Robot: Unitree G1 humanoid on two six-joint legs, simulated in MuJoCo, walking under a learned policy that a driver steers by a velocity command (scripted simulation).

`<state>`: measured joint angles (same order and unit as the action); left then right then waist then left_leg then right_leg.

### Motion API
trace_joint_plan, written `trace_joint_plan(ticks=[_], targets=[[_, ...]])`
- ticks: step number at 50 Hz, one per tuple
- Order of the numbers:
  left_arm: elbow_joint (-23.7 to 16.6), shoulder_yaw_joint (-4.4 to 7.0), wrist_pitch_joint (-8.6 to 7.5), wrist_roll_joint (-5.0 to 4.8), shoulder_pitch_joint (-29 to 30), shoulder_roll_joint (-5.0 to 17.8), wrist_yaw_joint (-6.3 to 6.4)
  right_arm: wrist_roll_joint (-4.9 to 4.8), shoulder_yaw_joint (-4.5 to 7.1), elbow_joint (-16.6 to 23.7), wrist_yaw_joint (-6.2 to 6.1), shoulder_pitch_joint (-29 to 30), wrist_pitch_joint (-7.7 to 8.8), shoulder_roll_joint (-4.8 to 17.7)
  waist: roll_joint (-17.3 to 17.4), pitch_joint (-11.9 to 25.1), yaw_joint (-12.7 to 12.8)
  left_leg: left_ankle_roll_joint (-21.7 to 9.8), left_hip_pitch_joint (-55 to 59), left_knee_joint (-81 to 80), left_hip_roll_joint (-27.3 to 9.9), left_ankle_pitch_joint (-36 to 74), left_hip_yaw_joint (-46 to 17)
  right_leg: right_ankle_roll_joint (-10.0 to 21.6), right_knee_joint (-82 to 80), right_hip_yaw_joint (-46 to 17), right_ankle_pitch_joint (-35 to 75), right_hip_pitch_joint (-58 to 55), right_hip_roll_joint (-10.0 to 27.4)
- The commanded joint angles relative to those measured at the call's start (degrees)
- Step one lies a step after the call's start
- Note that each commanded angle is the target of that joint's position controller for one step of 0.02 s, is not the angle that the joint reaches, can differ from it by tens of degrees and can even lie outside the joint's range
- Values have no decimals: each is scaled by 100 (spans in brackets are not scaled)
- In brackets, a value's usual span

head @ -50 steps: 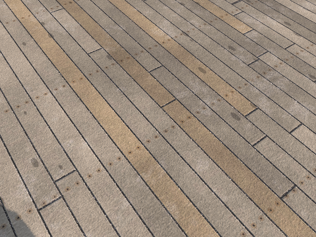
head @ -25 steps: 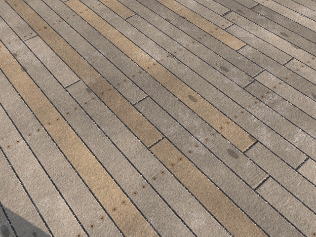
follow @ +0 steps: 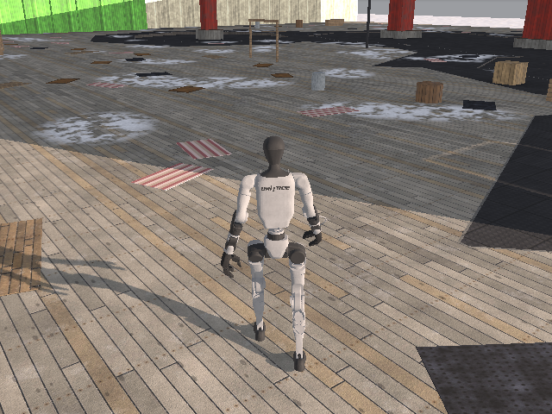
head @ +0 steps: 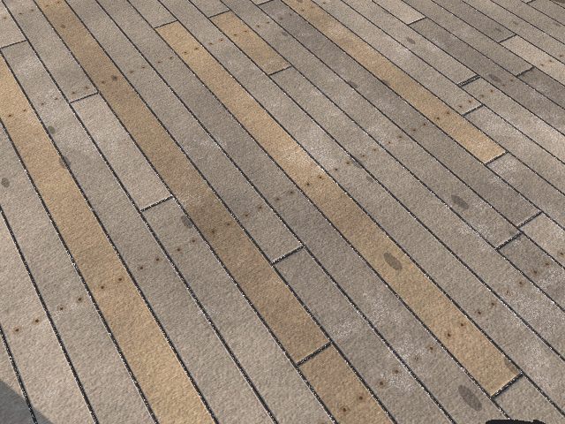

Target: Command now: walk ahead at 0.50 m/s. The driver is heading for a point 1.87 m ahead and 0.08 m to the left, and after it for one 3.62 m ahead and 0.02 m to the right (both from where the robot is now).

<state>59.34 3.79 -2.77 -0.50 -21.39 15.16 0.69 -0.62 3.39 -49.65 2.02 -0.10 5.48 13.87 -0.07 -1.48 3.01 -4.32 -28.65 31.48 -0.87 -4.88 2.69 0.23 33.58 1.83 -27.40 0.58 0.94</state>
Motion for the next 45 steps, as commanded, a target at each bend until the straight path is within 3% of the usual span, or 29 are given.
trace_joint_plan(ticks=[1,2,3,4,5,6,8,11,14,16,20,22,23,24,25,26,27,28,29,30,33,35,38,40,41,42,43,45], targets=[[-405,-28,-317,-75,-241,419,-78,-18,339,-391,-44,-2427,-29,1262,1225,2196,-967,-1434,5181,-1377,-2082,-1588,-4362,163,4173,-848,-614,3969,-246],[-585,57,-410,-217,332,726,-96,-20,264,-289,-69,-1902,0,1018,991,1336,-916,-1154,4466,-1457,-1896,-1447,-3496,271,4283,-770,-179,4396,58],[-645,57,-437,-215,648,720,-58,28,213,-175,-77,-1456,20,875,504,892,-758,-1004,3622,-1585,-1686,-935,-2817,298,4044,-617,372,4229,372],[-651,100,-412,-128,790,695,-17,90,165,-140,-63,-1152,37,704,329,532,-591,-928,2845,-1747,-1500,-386,-2322,279,3666,-561,722,3967,553],[-622,124,-339,-90,669,627,-6,150,113,-142,-52,-1027,58,556,430,456,-383,-858,2383,-1903,-1345,-91,-1990,284,3432,-613,950,3577,702],[-597,116,-263,-79,558,488,-3,149,103,-172,-37,-1033,67,522,488,422,-288,-868,2142,-2058,-1286,3,-1822,270,3249,-605,1039,3361,739],[-629,103,-159,-55,619,338,10,98,133,-250,-68,-1175,90,671,432,257,-218,-942,1879,-2310,-1264,177,-1531,187,2813,-542,1212,3395,813],[-839,117,-128,18,1211,362,13,88,177,-351,-177,-1448,73,870,289,34,-320,-937,1973,-2512,-1235,410,-1234,18,1899,-506,2095,3885,830],[-978,84,-163,10,1728,270,-46,51,161,-423,-232,-1650,38,867,334,-76,-452,-741,2015,-2543,-993,578,-766,-21,877,-357,3035,3770,683],[-1073,26,-194,24,2117,173,-88,57,137,-499,-257,-1779,4,845,299,-202,-556,-624,1935,-2396,-835,1334,-423,-18,211,-143,3415,3390,468],[-1188,-5,-241,26,2402,236,-209,48,129,-696,-288,-2056,-151,873,456,-41,-630,-490,2576,-1706,-994,2331,-356,115,-348,-107,3354,3006,198],[-1119,67,-270,56,2059,485,-239,19,162,-702,-313,-1887,-211,968,563,176,-365,-340,2899,-1191,-1100,2754,-496,285,-578,-159,3020,2598,88],[-942,133,-288,96,1543,621,-227,-3,166,-672,-327,-1723,-235,982,539,418,-73,-206,2926,-653,-954,3091,-435,395,-853,-70,3271,1968,-36],[-762,231,-311,163,1004,948,-193,46,137,-655,-324,-1875,-233,892,221,840,73,28,2644,210,-594,2714,-249,550,-882,-206,4947,967,203],[-678,266,-294,289,477,1284,-154,204,15,-597,-301,-2312,-185,546,-612,1716,-43,324,1274,1800,-145,379,-113,1104,-201,-1296,7303,-981,1344],[-602,149,-212,220,379,999,-165,108,-144,-823,-255,-3037,-161,56,-1588,2599,-197,600,287,3314,390,-3497,-420,2043,-334,-2639,7762,-1975,2380],[-635,70,-145,80,423,715,-201,-24,-7,-878,-235,-2802,-190,595,-948,2561,-52,619,152,3737,197,-3719,-948,1942,-634,-2639,6343,-1491,2096],[-710,49,-114,34,929,683,-184,-124,52,-706,-265,-2224,-246,762,-716,1745,-99,629,-265,3780,2,-3426,-778,1706,-927,-2202,5226,-728,1882],[-791,-8,-96,74,1363,557,-152,-93,65,-642,-337,-1866,-334,727,-394,1197,-193,661,-287,3551,-193,-3064,-644,1520,-1217,-1916,4374,85,1661],[-841,-55,-84,119,1704,435,-123,-21,89,-620,-406,-1737,-440,678,-339,872,-342,686,2,3183,-364,-2770,-650,1389,-1482,-1685,3779,875,1524],[-825,-52,-27,260,2047,437,-83,46,41,-687,-508,-1939,-607,362,-764,729,-609,696,1084,1872,-365,-2274,-448,1232,-1876,-1108,3008,1990,1130],[-770,-43,2,227,1974,480,-40,65,25,-726,-515,-1902,-628,345,-751,899,-589,652,1512,1157,-310,-1631,-356,1216,-1944,-1002,2585,2019,1085],[-698,-74,91,88,2007,453,-1,157,30,-809,-446,-1841,-671,369,-620,744,-684,503,2241,66,-177,-498,-164,877,-2022,-862,556,2386,872],[-550,-131,125,104,1733,313,-7,253,38,-673,-443,-1588,-679,578,-329,241,-556,281,2125,-678,-518,-585,-550,372,-1917,-772,-432,2543,576],[-547,-93,148,115,1517,358,5,168,115,-665,-467,-1406,-669,959,231,-29,-246,142,1519,-753,-569,-1447,-598,199,-1787,-484,-169,2328,248],[-535,-99,170,138,1568,360,44,126,105,-713,-450,-1314,-617,819,488,-151,-278,152,874,-988,-480,-2138,-603,110,-1509,-288,330,1750,106],[-512,-94,179,130,1537,356,67,147,57,-742,-441,-1249,-554,624,596,-158,-245,247,659,-1152,-465,-2169,-605,122,-1302,-249,728,1411,99],[-411,-58,209,80,1371,411,111,112,78,-791,-435,-1279,-470,615,678,-41,-248,284,712,-1212,-397,-2533,-589,224,-928,-56,386,1343,-40]])
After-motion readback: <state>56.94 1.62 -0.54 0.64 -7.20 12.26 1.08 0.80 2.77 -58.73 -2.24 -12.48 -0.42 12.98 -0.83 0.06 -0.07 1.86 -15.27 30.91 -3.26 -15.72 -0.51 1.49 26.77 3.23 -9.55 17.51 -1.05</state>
